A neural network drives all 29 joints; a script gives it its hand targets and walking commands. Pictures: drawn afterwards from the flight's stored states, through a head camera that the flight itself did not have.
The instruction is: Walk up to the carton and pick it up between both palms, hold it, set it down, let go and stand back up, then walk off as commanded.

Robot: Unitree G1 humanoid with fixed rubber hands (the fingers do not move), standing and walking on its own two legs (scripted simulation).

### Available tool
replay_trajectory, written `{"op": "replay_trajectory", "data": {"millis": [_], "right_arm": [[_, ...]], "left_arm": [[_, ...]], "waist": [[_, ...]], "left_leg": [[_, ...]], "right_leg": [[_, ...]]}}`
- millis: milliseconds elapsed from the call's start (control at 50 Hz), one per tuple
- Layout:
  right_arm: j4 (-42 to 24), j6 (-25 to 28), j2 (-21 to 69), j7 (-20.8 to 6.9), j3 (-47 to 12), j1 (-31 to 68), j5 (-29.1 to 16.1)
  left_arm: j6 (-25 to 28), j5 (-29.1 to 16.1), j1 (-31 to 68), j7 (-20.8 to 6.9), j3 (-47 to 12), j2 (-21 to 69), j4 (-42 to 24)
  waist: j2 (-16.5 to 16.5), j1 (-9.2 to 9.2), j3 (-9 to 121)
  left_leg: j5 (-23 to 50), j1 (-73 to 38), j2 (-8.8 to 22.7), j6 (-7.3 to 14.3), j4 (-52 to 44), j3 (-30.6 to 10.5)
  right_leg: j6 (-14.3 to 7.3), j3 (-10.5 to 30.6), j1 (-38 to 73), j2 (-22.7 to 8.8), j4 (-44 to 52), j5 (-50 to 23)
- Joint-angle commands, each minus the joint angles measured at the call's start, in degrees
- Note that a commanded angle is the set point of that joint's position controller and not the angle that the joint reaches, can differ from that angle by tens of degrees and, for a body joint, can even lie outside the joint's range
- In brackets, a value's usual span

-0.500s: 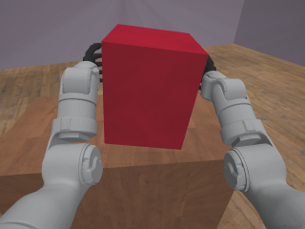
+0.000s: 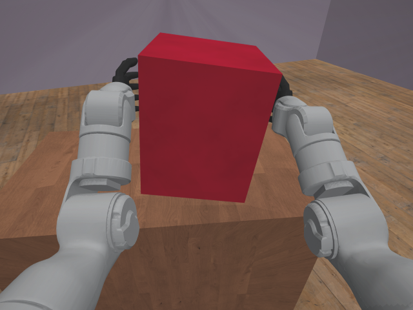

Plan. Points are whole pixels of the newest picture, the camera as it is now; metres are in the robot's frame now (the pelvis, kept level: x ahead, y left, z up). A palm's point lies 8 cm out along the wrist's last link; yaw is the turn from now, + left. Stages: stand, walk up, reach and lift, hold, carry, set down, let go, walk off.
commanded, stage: hold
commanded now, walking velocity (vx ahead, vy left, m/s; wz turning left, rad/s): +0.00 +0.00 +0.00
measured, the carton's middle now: (201, 115) +0.39 +0.01 +0.26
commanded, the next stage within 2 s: none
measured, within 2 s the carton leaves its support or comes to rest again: neither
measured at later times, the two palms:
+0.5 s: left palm (121, 94) +0.37 +0.15 +0.31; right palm (280, 105) +0.37 -0.14 +0.29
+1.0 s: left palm (120, 91) +0.37 +0.15 +0.32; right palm (282, 101) +0.37 -0.14 +0.30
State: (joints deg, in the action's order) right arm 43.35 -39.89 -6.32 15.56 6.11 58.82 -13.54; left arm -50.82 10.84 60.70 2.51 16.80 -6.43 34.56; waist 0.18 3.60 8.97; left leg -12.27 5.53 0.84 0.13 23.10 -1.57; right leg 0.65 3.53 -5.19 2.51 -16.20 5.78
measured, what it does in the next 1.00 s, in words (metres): stands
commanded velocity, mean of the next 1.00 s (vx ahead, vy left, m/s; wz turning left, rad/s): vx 0.00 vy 0.00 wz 0.00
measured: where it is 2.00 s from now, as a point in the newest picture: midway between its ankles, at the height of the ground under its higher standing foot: outside the picture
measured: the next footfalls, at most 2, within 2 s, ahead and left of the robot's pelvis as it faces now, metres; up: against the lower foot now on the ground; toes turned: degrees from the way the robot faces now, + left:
none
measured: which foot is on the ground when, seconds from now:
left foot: down 0.00-1.00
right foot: down 0.00-1.00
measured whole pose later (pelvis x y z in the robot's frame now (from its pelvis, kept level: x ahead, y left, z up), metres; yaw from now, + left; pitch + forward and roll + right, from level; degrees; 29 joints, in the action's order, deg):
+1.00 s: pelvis +0.00 +0.00 +0.00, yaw +0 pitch -5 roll -1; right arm 40.5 -40.1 -6.7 16.1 5.7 59.0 -14.1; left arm -50.7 10.9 60.3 2.1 16.4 -6.4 31.2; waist 0.2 3.6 9.1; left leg -12.4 5.7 0.9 0.1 23.1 -1.6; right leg 0.6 3.5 -5.2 2.6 -15.8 5.8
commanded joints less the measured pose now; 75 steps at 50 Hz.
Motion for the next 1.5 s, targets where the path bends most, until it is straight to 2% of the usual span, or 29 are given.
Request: {"op": "replay_trajectory", "data": {"millis": [0,80,160,220,280,300,340,360,380,420,480,520,580,600,620,660,800,880,960,1000,1040,1080,1180,1220,1320,1380,1400,1420,1480], "right_arm": [[-25.29,5.30,36.12,-9.47,-18.03,70.69,-20.18],[-23.01,4.27,36.03,-9.02,-18.80,65.64,-20.34],[-19.21,3.69,34.19,-8.77,-16.97,64.96,-19.86],[-21.30,4.23,32.27,-8.91,-15.31,67.53,-18.87],[-17.73,3.88,32.39,-9.32,-14.39,65.77,-17.64],[-19.68,4.02,33.34,-9.29,-15.65,66.04,-18.36],[-19.63,4.10,32.94,-9.05,-15.37,66.14,-18.66],[-25.55,4.94,33.77,-9.15,-17.22,69.54,-20.19],[-25.62,4.48,35.55,-8.90,-17.54,70.61,-20.03],[-26.16,4.87,36.10,-9.01,-18.84,69.41,-20.98],[-27.31,4.32,36.43,-8.47,-19.58,68.33,-21.38],[-23.43,3.76,34.98,-8.29,-18.29,66.46,-20.42],[-18.03,3.22,33.57,-8.63,-16.68,62.17,-19.27],[-20.53,3.41,33.48,-8.69,-16.93,64.86,-19.27],[-19.76,3.17,32.71,-8.53,-16.48,62.98,-19.43],[-17.08,2.93,31.44,-8.73,-15.36,63.84,-17.87],[-24.83,4.59,32.96,-9.03,-16.02,68.14,-19.59],[-29.37,5.10,36.32,-9.15,-19.61,70.67,-21.73],[-23.02,3.33,36.10,-8.48,-19.14,64.31,-20.79],[-18.48,2.77,33.38,-8.60,-16.54,60.82,-19.49],[-20.49,3.26,33.58,-8.68,-17.71,61.80,-19.80],[-18.85,3.15,32.64,-8.50,-15.80,64.98,-19.25],[-21.95,3.97,34.26,-8.91,-17.07,66.01,-20.25],[-23.68,4.03,35.00,-8.94,-18.38,68.17,-20.84],[-23.31,4.05,35.29,-8.98,-17.03,67.19,-19.86],[-21.13,4.24,35.20,-9.31,-16.53,67.57,-18.90],[-20.37,4.07,34.98,-9.37,-16.21,65.82,-18.63],[-20.34,4.02,34.94,-9.45,-16.90,66.64,-18.64],[-16.98,3.98,33.97,-9.83,-14.94,65.85,-17.50]], "left_arm": [[6.76,-14.29,54.56,-6.25,-20.92,44.67,-14.67],[5.46,-11.19,49.21,-6.91,-18.44,43.28,-13.01],[4.50,-8.39,46.60,-8.03,-14.40,42.65,-7.85],[4.72,-9.33,48.03,-8.63,-15.91,43.27,-7.18],[4.61,-8.40,47.39,-8.86,-14.80,41.73,-4.82],[4.65,-7.97,46.84,-9.16,-14.57,41.79,-6.55],[5.22,-9.25,48.52,-8.99,-15.73,42.79,-8.70],[5.72,-10.82,49.20,-8.43,-17.95,44.09,-11.39],[6.02,-11.54,51.27,-8.21,-17.88,43.75,-11.50],[6.16,-12.57,50.96,-7.28,-19.52,44.67,-14.40],[5.92,-12.67,50.98,-7.35,-19.05,43.00,-14.68],[5.29,-11.77,50.39,-7.34,-19.48,43.03,-13.09],[4.34,-9.09,47.31,-8.12,-16.65,42.69,-10.72],[3.90,-8.22,45.81,-8.47,-14.73,41.73,-7.90],[4.25,-8.31,46.18,-8.78,-15.92,42.01,-8.40],[3.60,-6.16,44.14,-9.46,-12.80,41.42,-3.67],[5.73,-12.46,50.40,-8.20,-19.98,44.46,-12.07],[6.14,-13.42,51.07,-6.73,-20.82,45.45,-15.45],[5.15,-10.53,48.96,-6.88,-17.92,42.53,-13.49],[4.49,-9.21,47.33,-8.18,-16.54,42.72,-11.12],[4.36,-7.89,44.56,-8.60,-14.68,40.91,-10.18],[3.95,-7.38,45.36,-9.12,-14.30,41.48,-6.84],[5.16,-9.79,50.71,-8.59,-17.14,41.50,-13.97],[4.86,-9.66,49.37,-8.26,-16.33,41.43,-11.25],[5.58,-12.10,50.53,-7.64,-18.80,44.03,-12.88],[5.51,-10.92,50.41,-7.46,-17.66,43.73,-11.06],[5.47,-11.47,50.99,-7.32,-19.24,44.00,-12.54],[5.54,-10.82,49.68,-7.38,-16.74,41.89,-9.52],[5.57,-11.17,50.67,-7.60,-17.50,42.94,-8.26]], "waist": [[-9.23,0.86,27.89],[-7.65,0.26,25.86],[-6.51,-0.69,18.45],[-8.30,1.65,19.11],[-7.98,0.79,14.74],[-6.84,-0.32,19.39],[-8.59,1.00,20.75],[-8.14,0.65,25.57],[-5.84,0.39,25.30],[-8.33,0.55,27.27],[-7.33,0.09,29.66],[-9.10,1.46,25.05],[-9.43,0.90,19.23],[-5.88,-0.04,19.09],[-7.81,1.28,19.45],[-7.06,0.24,14.23],[-9.05,2.44,25.05],[-8.03,0.10,29.80],[-6.94,0.09,24.21],[-7.81,1.86,19.84],[-5.96,0.30,19.48],[-7.14,1.03,16.90],[-7.85,0.62,23.07],[-6.87,-0.94,23.38],[-8.20,1.32,24.64],[-7.97,0.17,21.33],[-9.17,1.37,22.58],[-6.52,-0.23,22.16],[-8.93,1.12,20.79]], "left_leg": [[19.03,2.70,-0.55,-4.54,-2.03,-2.30],[21.34,1.89,-1.07,-3.85,-2.17,-1.73],[13.87,4.44,-1.33,-2.94,-4.37,-1.34],[13.24,5.58,-0.17,-3.53,-5.42,-2.86],[7.22,9.09,-1.03,-3.37,-6.70,-1.38],[11.09,7.47,-0.77,-3.12,-6.21,-1.57],[14.78,4.84,-0.98,-3.61,-4.71,-1.72],[17.40,4.64,-0.91,-3.85,-3.97,-1.94],[18.79,3.12,-1.27,-3.60,-2.96,-1.89],[19.79,2.69,-1.42,-3.86,-2.24,-1.87],[22.07,0.96,-1.54,-3.72,-1.34,-1.71],[18.69,2.48,-1.55,-4.37,-2.26,-1.73],[14.28,4.83,-0.89,-4.01,-4.59,-1.75],[14.65,4.66,-0.97,-3.23,-4.50,-1.54],[15.45,4.47,-1.03,-3.97,-4.87,-1.61],[10.21,7.14,-0.84,-3.24,-6.36,-1.22],[15.68,4.13,-0.44,-4.51,-4.05,-2.75],[23.39,0.98,-1.23,-4.33,-1.37,-2.30],[17.98,1.97,-1.57,-3.52,-2.61,-1.66],[15.35,3.37,-1.08,-3.80,-4.40,-1.87],[17.84,3.93,-1.58,-3.08,-3.43,-1.51],[12.58,5.40,-1.54,-3.28,-4.63,-1.31],[15.74,4.60,-1.73,-3.62,-3.74,-1.36],[15.49,4.98,-1.62,-2.96,-3.86,-1.23],[15.73,4.34,-0.79,-3.67,-3.87,-2.27],[11.51,5.96,-0.27,-3.65,-5.35,-2.01],[11.77,5.35,-0.17,-4.23,-5.66,-2.12],[10.60,6.14,-0.95,-2.96,-5.41,-1.36],[8.39,7.23,0.01,-3.91,-6.50,-2.24]], "right_leg": [[-2.20,-0.35,10.12,4.34,-0.33,-7.11],[-1.83,-0.01,11.96,4.19,0.23,-9.95],[-1.71,-0.07,9.96,3.85,1.54,-3.60],[-2.11,-0.80,11.37,4.15,0.64,-3.72],[-2.14,-0.31,10.51,3.59,1.25,-0.24],[-2.09,-0.49,13.14,3.84,0.30,-3.74],[-2.18,-0.26,11.61,3.87,0.93,-5.00],[-2.23,-0.55,13.73,4.55,-0.18,-6.45],[-1.84,-0.59,12.37,4.37,0.44,-6.08],[-1.89,-0.12,11.44,4.35,0.13,-8.31],[-1.71,-0.24,12.46,4.63,0.11,-9.29],[-1.92,-0.31,11.03,4.16,0.45,-7.66],[-1.82,-0.52,10.84,4.00,0.59,-4.70],[-1.72,-0.60,11.59,4.20,0.93,-5.06],[-2.07,-0.84,12.28,4.11,0.48,-6.31],[-2.12,-0.60,11.02,4.00,1.24,-1.77],[-2.68,-0.09,11.76,4.22,0.40,-5.75],[-1.88,-0.41,11.98,4.54,-0.28,-9.38],[-1.62,-0.23,10.55,3.93,0.79,-7.86],[-1.97,-0.35,10.39,4.09,1.27,-5.51],[-1.66,-0.08,12.10,4.10,1.04,-7.48],[-1.80,-0.55,10.48,3.73,1.57,-3.12],[-1.57,-0.67,11.96,4.08,0.35,-4.98],[-1.58,-0.58,11.69,4.21,0.29,-5.28],[-2.16,-0.23,11.08,4.14,0.06,-6.52],[-2.01,-0.95,10.86,4.42,-0.10,-3.43],[-2.04,-0.62,11.34,4.15,-0.04,-4.68],[-1.79,-0.33,10.48,4.02,0.58,-3.04],[-2.09,-1.00,10.67,4.05,-0.01,-1.78]]}}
